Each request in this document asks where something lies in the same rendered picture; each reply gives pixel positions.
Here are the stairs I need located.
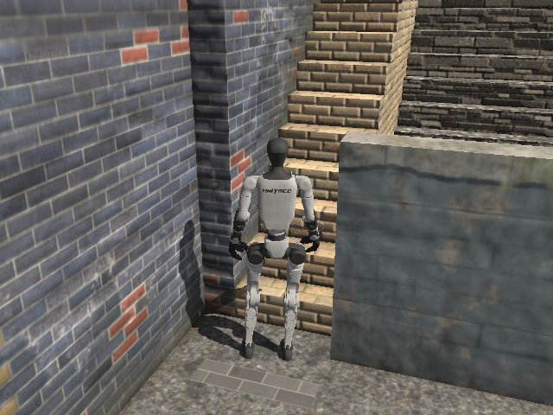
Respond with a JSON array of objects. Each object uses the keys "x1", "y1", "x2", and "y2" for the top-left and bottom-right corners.
[{"x1": 234, "y1": 0, "x2": 418, "y2": 336}]

